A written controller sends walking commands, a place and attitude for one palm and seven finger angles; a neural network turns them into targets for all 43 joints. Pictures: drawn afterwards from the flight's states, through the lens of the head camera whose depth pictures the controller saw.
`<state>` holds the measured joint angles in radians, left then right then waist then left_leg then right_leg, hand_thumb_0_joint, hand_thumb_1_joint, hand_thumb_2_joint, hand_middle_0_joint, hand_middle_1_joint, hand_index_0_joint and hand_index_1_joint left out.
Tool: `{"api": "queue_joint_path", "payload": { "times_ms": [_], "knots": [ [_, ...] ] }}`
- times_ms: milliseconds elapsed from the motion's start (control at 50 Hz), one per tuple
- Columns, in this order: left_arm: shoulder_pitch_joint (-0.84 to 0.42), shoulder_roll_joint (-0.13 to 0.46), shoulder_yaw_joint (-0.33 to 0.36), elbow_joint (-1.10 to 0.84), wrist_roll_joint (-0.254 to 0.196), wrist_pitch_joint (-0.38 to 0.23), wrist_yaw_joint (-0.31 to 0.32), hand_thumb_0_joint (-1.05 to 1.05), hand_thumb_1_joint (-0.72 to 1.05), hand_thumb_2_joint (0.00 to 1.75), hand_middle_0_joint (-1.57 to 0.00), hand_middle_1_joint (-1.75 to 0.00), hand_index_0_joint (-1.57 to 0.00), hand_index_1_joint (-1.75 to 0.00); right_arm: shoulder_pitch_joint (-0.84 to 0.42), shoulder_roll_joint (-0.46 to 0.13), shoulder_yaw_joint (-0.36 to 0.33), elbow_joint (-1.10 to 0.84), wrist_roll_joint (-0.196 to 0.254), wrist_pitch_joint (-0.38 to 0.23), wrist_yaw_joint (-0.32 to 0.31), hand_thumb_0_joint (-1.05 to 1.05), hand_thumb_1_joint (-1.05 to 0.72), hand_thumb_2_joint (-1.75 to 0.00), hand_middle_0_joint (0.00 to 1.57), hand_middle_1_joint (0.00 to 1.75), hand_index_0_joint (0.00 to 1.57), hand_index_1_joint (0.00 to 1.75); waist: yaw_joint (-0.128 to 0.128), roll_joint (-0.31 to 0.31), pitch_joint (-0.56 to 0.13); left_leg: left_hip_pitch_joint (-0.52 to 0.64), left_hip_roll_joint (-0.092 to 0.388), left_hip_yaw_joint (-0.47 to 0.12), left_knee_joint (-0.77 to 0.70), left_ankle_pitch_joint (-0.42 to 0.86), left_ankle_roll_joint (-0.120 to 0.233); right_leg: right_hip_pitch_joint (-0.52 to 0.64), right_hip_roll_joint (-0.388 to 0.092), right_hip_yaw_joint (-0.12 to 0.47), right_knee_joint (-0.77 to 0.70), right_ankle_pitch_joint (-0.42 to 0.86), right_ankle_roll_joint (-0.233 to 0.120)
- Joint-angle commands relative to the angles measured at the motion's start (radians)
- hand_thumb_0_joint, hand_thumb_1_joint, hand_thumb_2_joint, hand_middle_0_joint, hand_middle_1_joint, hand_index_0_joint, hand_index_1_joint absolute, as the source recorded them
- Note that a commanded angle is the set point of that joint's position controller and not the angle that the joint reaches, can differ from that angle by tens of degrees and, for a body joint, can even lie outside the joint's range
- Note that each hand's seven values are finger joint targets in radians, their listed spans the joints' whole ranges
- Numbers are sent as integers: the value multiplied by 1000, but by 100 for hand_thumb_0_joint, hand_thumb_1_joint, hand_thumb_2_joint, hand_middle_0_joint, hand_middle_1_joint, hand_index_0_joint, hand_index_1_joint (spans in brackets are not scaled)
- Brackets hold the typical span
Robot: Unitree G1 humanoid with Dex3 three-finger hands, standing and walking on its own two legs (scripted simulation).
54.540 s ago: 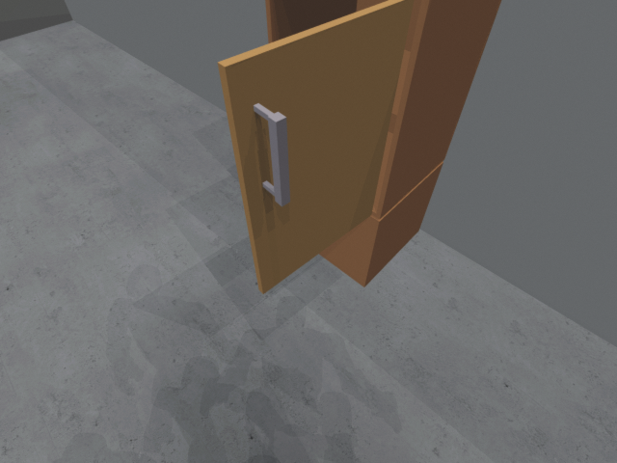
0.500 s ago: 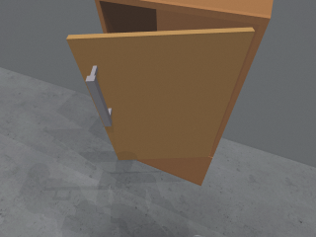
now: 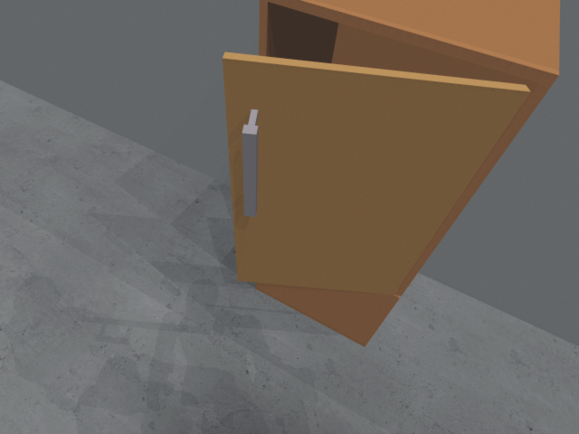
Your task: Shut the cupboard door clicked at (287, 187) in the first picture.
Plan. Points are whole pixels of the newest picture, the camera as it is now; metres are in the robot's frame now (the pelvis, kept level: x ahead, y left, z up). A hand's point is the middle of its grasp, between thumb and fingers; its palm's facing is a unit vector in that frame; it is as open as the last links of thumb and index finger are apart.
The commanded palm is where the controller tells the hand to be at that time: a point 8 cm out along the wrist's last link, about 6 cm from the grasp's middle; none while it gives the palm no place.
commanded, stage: come to a stop and stand still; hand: left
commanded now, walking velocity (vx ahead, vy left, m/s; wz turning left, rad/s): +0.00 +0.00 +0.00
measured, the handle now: (252, 166) +0.48 +0.11 +0.09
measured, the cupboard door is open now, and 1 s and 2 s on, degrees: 25 25 25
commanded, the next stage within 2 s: look again from close up in 0.56 s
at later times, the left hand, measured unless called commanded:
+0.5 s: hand out of the picture -0.04 +0.16 -0.18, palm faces +0.00 -0.99 -0.15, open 7.3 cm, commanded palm none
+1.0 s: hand out of the picture -0.01 +0.22 -0.17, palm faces +0.03 -0.96 -0.28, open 7.3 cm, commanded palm none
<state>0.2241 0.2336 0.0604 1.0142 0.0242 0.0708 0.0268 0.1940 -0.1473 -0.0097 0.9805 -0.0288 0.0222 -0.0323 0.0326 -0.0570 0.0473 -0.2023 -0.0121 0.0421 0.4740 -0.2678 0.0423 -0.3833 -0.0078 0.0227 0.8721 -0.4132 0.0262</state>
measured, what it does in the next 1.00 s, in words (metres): steps on the spot: right foot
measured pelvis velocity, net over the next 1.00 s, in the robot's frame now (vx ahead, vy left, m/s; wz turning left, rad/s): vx -0.05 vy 0.01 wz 0.00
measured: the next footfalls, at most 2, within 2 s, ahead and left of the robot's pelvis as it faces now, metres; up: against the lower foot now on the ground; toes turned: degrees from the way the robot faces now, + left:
right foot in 0.12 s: -0.01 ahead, -0.11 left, +0.00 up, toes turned -1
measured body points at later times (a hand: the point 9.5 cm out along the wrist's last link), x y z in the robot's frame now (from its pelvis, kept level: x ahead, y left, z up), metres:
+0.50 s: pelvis -0.04 +0.00 +0.01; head -0.03 +0.01 +0.46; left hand -0.04 +0.21 -0.16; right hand -0.08 -0.23 -0.15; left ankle -0.01 +0.09 -0.74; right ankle -0.06 -0.11 -0.74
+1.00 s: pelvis -0.05 +0.01 +0.00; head -0.08 +0.01 +0.44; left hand -0.01 +0.27 -0.14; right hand +0.03 -0.25 -0.14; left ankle -0.01 +0.09 -0.74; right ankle -0.06 -0.11 -0.74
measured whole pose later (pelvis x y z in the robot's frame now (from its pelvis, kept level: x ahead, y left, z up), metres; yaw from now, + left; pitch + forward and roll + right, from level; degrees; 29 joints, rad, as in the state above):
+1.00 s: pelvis -0.05 +0.01 +0.00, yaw +0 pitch -3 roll -1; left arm 0.28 0.24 0.01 1.01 0.03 -0.02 0.04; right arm 0.22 -0.24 -0.03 1.00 -0.02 -0.03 -0.02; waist 0.00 0.01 -0.02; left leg -0.25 -0.03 0.05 0.51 -0.22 0.05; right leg -0.17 0.00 -0.02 0.51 -0.29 0.00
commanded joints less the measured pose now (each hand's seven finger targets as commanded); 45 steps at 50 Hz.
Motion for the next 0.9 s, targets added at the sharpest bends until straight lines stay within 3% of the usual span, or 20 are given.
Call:
{"api": "queue_joint_path", "payload": {
  "times_ms": [0,40,60,100,120,140,160,180,320,380,480,620,640,660,680,700,740,760,800,880],
  "knots": [
    [3,18,-13,-44,-12,-36,-2,0,90,90,-20,-30,-20,-30,59,-175,-40,-14,9,-24,-14,0,-90,-90,20,30,20,30,-35,199,-73,120,252,-180,-138,537,126,59,-14,-17,-179,-12,-4],
    [51,21,-17,-19,-12,-45,1,0,90,90,-20,-30,-20,-30,62,-167,-41,6,18,-25,-12,0,-90,-90,20,30,20,30,-20,168,-78,106,234,-177,-106,535,109,163,-12,-22,-363,104,-12],
    [96,18,-20,2,-13,-54,4,0,90,90,-20,-30,-20,-30,57,-159,-39,11,23,-27,-11,0,-90,-90,20,30,20,30,-4,134,-95,84,205,-166,-72,469,76,237,-22,1,-496,236,-18],
    [88,52,-24,24,-8,-74,12,0,90,90,-20,-30,-20,-30,65,-108,-31,13,37,-26,-3,0,-90,-90,20,30,20,30,-42,-12,-61,9,102,-88,-51,191,-12,254,-150,157,-558,398,-75],
    [58,68,-29,22,-10,-76,9,0,90,90,-20,-30,-20,-30,73,-100,-25,23,35,-25,3,0,-90,-90,20,30,20,30,-56,-23,-37,41,76,-76,-81,120,-28,189,-186,156,-561,373,-100],
    [44,57,-30,22,-9,-75,8,0,90,90,-20,-30,-20,-30,85,-92,-24,37,30,-22,8,0,-90,-90,20,30,20,30,-61,9,-25,67,77,-77,-103,178,-28,174,-160,121,-541,381,-96],
    [59,41,-31,34,-11,-84,11,0,90,90,-20,-30,-20,-30,98,-100,-21,58,22,-26,4,0,-90,-90,20,30,20,30,-58,-66,-68,90,94,-80,-97,262,-24,213,-119,109,-511,466,-85],
    [73,26,-36,44,-15,-89,14,0,90,90,-20,-30,-20,-30,100,-114,-23,71,23,-29,2,0,-90,-90,20,30,20,30,-51,-92,-79,107,104,-77,-99,250,-22,218,-116,102,-524,451,-79],
    [88,5,-46,75,-15,-72,12,0,90,90,-20,-30,-20,-30,116,-101,-6,130,20,-23,3,0,-90,-90,20,30,20,30,-42,41,99,26,95,-96,-202,25,-22,134,-86,95,-599,127,-64],
    [107,-1,-44,86,-14,-68,11,0,90,90,-20,-30,-20,-30,136,-89,-5,143,17,-18,0,0,-90,-90,20,30,20,30,-38,74,113,2,93,-100,-217,-34,-22,132,-80,92,-608,85,-64],
    [122,-12,-45,95,-18,-75,9,0,90,90,-20,-30,-20,-30,170,-78,-5,149,18,-27,-4,0,-90,-90,20,30,20,30,-37,59,47,20,97,-99,-206,19,-20,173,-84,87,-596,143,-66],
    [136,-33,-46,108,-18,-78,12,0,90,90,-20,-30,-20,-30,202,-68,-5,160,20,-32,-9,0,-90,-90,20,30,20,30,-39,43,55,18,105,-105,-204,38,-20,166,-80,80,-584,167,-65],
    [100,152,-63,5,0,-110,15,0,90,90,-20,-30,-20,-30,121,-180,-7,25,10,-54,13,0,-90,-90,20,30,20,30,-58,111,121,-46,53,-122,-130,197,-27,160,-67,23,-532,235,-80],
    [121,102,-30,8,-6,-113,19,0,90,90,-20,-30,-20,-30,117,-171,-33,21,7,-80,3,0,-90,-90,20,30,20,30,-34,130,-37,-19,102,-131,-77,148,-15,183,-97,56,-467,186,-81],
    [125,82,-31,21,-3,-118,20,0,90,90,-20,-30,-20,-30,115,-162,-38,34,8,-85,-4,0,-90,-90,20,30,20,30,-42,132,-112,4,104,-136,-57,168,-8,205,-101,62,-463,232,-91],
    [128,80,-37,10,-9,-119,17,0,90,90,-20,-30,-20,-30,138,-163,-37,28,10,-84,-6,0,-90,-90,20,30,20,30,-46,127,-142,14,100,-139,-38,152,-2,213,-104,58,-465,238,-96],
    [129,69,-35,-6,-8,-116,17,0,90,90,-20,-30,-20,-30,140,-148,-37,10,9,-72,-4,0,-90,-90,20,30,20,30,-47,40,-106,-31,91,-131,-17,106,8,184,-109,84,-485,202,-97],
    [115,74,-32,-10,-8,-113,18,0,90,90,-20,-30,-20,-30,136,-151,-42,6,10,-66,-2,0,-90,-90,20,30,20,30,-53,12,-53,-53,83,-122,-15,81,7,146,-113,90,-494,159,-100],
    [99,92,-26,-29,-5,-113,18,0,90,90,-20,-30,-20,-30,125,-176,-49,-5,11,-64,0,0,-90,-90,20,30,20,30,-55,24,12,-65,87,-127,-26,87,10,93,-103,97,-491,143,-104],
    [94,123,-22,-51,-4,-112,18,0,90,90,-20,-30,-20,-30,81,-214,-52,-22,13,-66,5,0,-90,-90,20,30,20,30,-41,52,30,-66,106,-141,-69,110,20,106,-83,78,-461,207,-92]
  ]
}}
